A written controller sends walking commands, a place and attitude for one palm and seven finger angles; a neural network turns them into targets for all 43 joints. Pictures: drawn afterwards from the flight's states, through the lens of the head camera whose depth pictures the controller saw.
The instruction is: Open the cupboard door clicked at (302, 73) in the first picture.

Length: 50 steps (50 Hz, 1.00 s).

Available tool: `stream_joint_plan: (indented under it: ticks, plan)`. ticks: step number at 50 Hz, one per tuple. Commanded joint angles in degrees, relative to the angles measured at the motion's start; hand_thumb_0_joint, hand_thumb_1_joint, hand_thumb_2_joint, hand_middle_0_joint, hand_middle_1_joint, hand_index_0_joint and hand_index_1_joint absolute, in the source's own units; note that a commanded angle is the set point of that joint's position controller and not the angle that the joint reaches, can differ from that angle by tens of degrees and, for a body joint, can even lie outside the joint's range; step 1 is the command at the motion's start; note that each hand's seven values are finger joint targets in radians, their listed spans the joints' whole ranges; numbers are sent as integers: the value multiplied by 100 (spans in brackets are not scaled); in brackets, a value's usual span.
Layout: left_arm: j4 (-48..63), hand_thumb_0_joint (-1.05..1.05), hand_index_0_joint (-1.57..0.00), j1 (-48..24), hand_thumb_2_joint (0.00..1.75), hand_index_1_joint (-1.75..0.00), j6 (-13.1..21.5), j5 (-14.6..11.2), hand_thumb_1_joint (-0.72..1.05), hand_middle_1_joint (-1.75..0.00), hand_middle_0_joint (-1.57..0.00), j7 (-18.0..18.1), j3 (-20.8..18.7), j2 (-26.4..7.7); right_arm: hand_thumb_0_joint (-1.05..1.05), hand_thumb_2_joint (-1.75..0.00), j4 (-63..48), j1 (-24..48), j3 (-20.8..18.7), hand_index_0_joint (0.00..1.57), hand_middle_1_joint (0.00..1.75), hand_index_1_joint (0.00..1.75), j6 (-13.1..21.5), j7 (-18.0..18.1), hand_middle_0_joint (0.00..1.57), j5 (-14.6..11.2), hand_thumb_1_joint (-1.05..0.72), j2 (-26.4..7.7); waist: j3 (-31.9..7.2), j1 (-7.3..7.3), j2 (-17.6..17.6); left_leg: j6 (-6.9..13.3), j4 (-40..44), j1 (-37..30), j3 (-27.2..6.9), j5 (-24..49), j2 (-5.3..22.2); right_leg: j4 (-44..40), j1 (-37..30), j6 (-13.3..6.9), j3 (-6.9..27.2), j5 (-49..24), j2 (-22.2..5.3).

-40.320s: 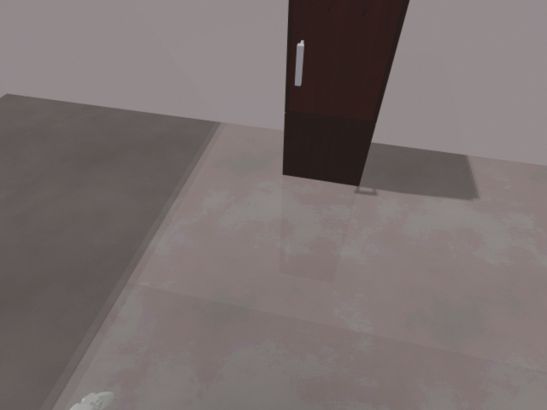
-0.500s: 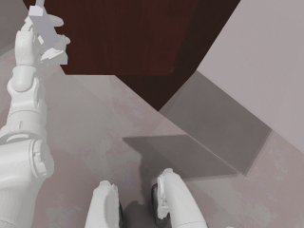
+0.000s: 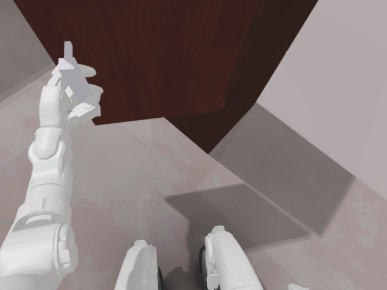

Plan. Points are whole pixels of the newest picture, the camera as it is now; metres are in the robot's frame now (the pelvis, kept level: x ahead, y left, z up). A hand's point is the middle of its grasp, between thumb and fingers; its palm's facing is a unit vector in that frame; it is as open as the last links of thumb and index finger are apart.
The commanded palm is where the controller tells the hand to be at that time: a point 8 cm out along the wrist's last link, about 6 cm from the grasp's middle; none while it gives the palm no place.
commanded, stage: pull the door open along its arc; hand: left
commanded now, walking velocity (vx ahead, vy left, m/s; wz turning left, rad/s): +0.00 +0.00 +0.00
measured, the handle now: (82, 82) +0.53 +0.19 +0.02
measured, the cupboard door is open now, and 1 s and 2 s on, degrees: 52 87 90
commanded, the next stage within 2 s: open thumb and fingers to let go in 0.64 s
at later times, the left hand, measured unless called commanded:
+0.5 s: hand (139, 173) +0.33 +0.08 +0.02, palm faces +0.37 -0.93 +0.00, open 6.6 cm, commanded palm +0.26 +0.14 +0.02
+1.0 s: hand (155, 185) +0.31 +0.05 +0.02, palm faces +0.38 -0.92 -0.03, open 7.6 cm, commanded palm +0.26 +0.09 +0.02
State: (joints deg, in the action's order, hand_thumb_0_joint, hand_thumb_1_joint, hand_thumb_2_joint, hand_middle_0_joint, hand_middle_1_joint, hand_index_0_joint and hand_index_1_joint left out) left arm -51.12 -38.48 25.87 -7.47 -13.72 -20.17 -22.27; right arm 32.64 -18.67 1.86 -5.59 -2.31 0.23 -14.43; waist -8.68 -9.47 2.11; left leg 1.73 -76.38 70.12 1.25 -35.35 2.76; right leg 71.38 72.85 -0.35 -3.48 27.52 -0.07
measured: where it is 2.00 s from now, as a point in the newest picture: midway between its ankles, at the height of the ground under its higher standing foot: outside the picture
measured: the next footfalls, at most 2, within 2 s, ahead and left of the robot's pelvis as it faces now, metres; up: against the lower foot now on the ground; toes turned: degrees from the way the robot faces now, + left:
none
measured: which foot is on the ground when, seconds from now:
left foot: down 0.00-1.00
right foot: down 0.00-1.00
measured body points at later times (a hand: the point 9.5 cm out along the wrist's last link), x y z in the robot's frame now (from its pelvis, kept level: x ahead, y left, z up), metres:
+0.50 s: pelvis +0.01 -0.03 +0.01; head +0.12 -0.02 +0.45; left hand +0.31 +0.13 +0.02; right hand +0.21 -0.22 -0.10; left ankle -0.01 +0.10 -0.61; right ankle +0.05 -0.12 -0.61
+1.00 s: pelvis -0.01 -0.05 +0.00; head +0.11 -0.06 +0.44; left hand +0.29 +0.10 +0.02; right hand +0.18 -0.27 -0.12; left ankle -0.01 +0.10 -0.61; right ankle +0.05 -0.12 -0.61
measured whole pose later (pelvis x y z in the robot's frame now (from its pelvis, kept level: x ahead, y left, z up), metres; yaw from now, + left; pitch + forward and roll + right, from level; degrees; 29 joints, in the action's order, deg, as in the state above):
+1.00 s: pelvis -0.01 -0.05 +0.00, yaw +6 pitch +22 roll +2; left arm -22.6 -3.0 30.4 5.2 29.6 8.1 3.8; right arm 35.5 -8.6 -2.1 3.8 -0.6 5.0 -11.8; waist -9.7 -1.0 0.9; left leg -3.1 -74.6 62.9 -2.0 -33.9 0.4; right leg 75.1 66.5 -4.9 -6.4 31.0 -2.5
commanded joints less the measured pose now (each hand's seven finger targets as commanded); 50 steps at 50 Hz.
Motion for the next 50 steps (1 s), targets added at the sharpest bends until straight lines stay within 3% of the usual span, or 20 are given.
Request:
stream_joint_plan:
  ticks: [1, 3, 4, 5, 6, 9, 11, 15, 18, 19, 24, 28, 31, 34, 36, 37, 40, 44, 48, 50]
  plan:
    - [1908, 0, -40, 171, 90, -135, 462, -264, 90, -135, -40, -152, 309, -469, 0, -90, -623, -511, -461, 20, 30, 30, 197, -9, 20, -77, -90, -910, -3282, 438, 213, -63, 1065, -1757, -230, 3088, -255, -676, -2944, -101, 166, -2678, 149]
    - [2240, 0, -40, 974, 90, -135, 476, -353, 90, -135, -40, -99, 333, -324, 0, -90, -719, -394, -489, 20, 30, 30, 241, -34, 20, -105, -90, -887, -3110, 572, 29, -71, 1150, -1648, -163, 3015, -274, -706, -3119, -105, 168, -2710, 135]
    - [2581, 0, -40, 1260, 90, -135, 474, -731, 90, -135, -40, 744, -471, -228, 0, -90, -845, -245, -495, 20, 30, 30, 296, -15, 20, -33, -90, -784, -2963, 981, 164, -143, 1239, -1596, -135, 3123, -252, -677, -3051, -122, 88, -2638, 129]
    - [2531, 0, -40, 1696, 90, -135, 432, -586, 90, -135, -40, 1158, 138, 425, 0, -90, -828, -143, -463, 20, 30, 30, 330, -73, 20, -9, -90, -713, -2736, 876, 176, -200, 1283, -1640, -136, 3052, -241, -663, -2882, -108, 38, -2444, 124]
    - [2677, 0, -40, 1820, 90, -135, 435, -549, 90, -135, -40, 1433, 346, 704, 0, -90, -821, -72, -473, 20, 30, 30, 349, -111, 20, -13, -90, -695, -2474, 802, 16, -211, 1288, -1635, -131, 2975, -220, -700, -2754, -106, 13, -2351, 112]
    - [3438, 0, -40, 2522, 90, -135, 598, -236, 90, -135, -40, 2200, 303, 693, 0, -90, -951, 1, -513, 20, 30, 30, 362, -158, 20, 101, -90, -649, -2662, 1035, -57, -253, 1301, -1674, -109, 3133, -247, -586, -3102, -170, 44, -2558, 93]
    - [3610, 0, -40, 3067, 90, -135, 686, 22, 90, -135, -40, 2682, 578, 1088, 0, -90, -985, 112, -508, 20, 30, 30, 362, -197, 20, 171, -90, -530, -2526, 1103, -123, -279, 1303, -1671, -83, 3162, -257, -546, -3155, -181, 58, -2684, 57]
    - [4003, 0, -40, 3474, 90, -135, 881, 606, 90, -135, -40, 3586, 1056, 1551, 0, -90, -1038, 404, -508, 20, 30, 30, 396, -206, 20, 315, -90, -372, -2438, 1154, -351, -268, 1246, -1553, -99, 2858, -320, -510, -3238, -197, 121, -2652, 26]
    - [4054, 0, -40, 3533, 90, -135, 954, 1058, 90, -135, -40, 4216, 1429, 1890, 0, -90, -969, 590, -500, 20, 30, 30, 461, -187, 20, 398, -90, -265, -2319, 1124, -394, -266, 1203, -1464, -103, 2499, -371, -548, -3121, -174, 162, -2390, 1]
    - [4019, 0, -40, 3591, 90, -135, 963, 1199, 90, -135, -40, 4351, 1554, 1941, 0, -90, -943, 605, -500, 20, 30, 30, 485, -166, 20, 417, -90, -244, -2327, 1074, -597, -242, 1152, -1429, -128, 2442, -386, -591, -3143, -168, 190, -2390, 16]
    - [4108, 0, -40, 3698, 90, -135, 1003, 1473, 90, -135, -40, 4408, 2035, 2152, 0, -90, -809, 787, -510, 20, 30, 30, 648, -39, 20, 462, -90, -143, -2397, 999, -661, -202, 1084, -1345, -63, 2082, -463, -807, -3431, -122, 408, -2397, -56]
    - [4250, 0, -40, 4183, 90, -135, 928, 1356, 90, -135, -40, 4248, 2526, 2580, 0, -90, -767, 920, -483, 20, 30, 30, 792, -7, 20, 439, -90, -73, -2341, 995, -601, -203, 1114, -1364, -19, 1934, -493, -990, -3638, -78, 496, -2475, -135]
    - [4324, 0, -40, 3989, 90, -135, 883, 1292, 90, -135, -40, 4194, 2966, 2931, 0, -90, -698, 979, -469, 20, 30, 30, 934, 10, 20, 439, -90, -71, -2189, 792, -828, -206, 1036, -1234, -88, 1736, -487, -1085, -3566, -14, 574, -2444, -209]
    - [4453, 0, -40, 3909, 90, -135, 892, 1451, 90, -135, -40, 4269, 3342, 3193, 0, -90, -680, 1002, -466, 20, 30, 30, 1076, 23, 20, 466, -90, -52, -2235, 704, -894, -210, 933, -1146, -155, 1692, -502, -1089, -3527, -11, 654, -2470, -260]
    - [4264, 0, -40, 3508, 90, -135, 922, 1623, 90, -135, -40, 4361, 3251, 3018, 0, -90, -535, 965, -479, 20, 30, 30, 1134, 53, 20, 504, -90, -70, -2122, 625, -924, -212, 818, -1002, -164, 1553, -486, -1072, -3343, 21, 739, -2273, -319]
    - [4187, 0, -40, 2873, 90, -135, 970, 1738, 90, -135, -40, 4433, 3135, 2794, 0, -90, -434, 967, -480, 20, 30, 30, 1141, 90, 20, 521, -90, -99, -1976, 512, -953, -197, 722, -888, -180, 1442, -473, -1079, -3167, 21, 801, -2008, -337]
    - [4006, 0, -38, 2814, 81, -133, 1077, 1877, 69, -133, -38, 4497, 3003, 2686, 0, -90, -395, 1013, -510, 20, 30, 30, 1184, 140, 20, 536, -90, -82, -2159, 662, -770, -187, 631, -748, -151, 1330, -502, -1094, -3208, -17, 975, -1615, -384]
    - [4084, 0, -36, 2786, 69, -130, 1020, 1580, 41, -130, -36, 4389, 2960, 2707, 0, -90, -462, 968, -539, 20, 30, 30, 1195, 154, 20, 491, -90, -130, -2512, 709, -731, -182, 688, -810, -116, 1317, -528, -1208, -3529, -19, 1025, -1564, -406]
    - [4083, 0, -35, 2654, 57, -127, 850, 1229, 13, -127, -35, 4299, 2909, 2785, 0, -90, -492, 976, -530, 20, 30, 30, 1192, 184, 20, 436, -90, -148, -2480, 669, -893, -179, 761, -829, -103, 1194, -528, -1370, -3603, 36, 1040, -1330, -413]
    - [4087, 0, -33, 2585, 51, -125, 821, 1232, -1, -125, -33, 4298, 2973, 2811, 0, -90, -513, 990, -518, 20, 30, 30, 1187, 192, 20, 426, -90, -164, -2412, 657, -877, -164, 804, -888, -121, 1221, -518, -1337, -3490, -2, 943, -1245, -374]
